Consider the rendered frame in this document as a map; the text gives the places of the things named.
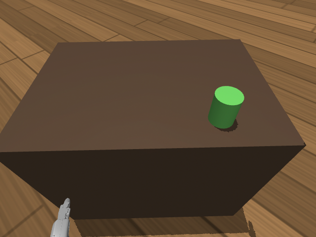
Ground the left robot hand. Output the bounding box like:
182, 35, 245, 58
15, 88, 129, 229
50, 198, 71, 237

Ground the can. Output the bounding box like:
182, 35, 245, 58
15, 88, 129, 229
208, 86, 244, 129

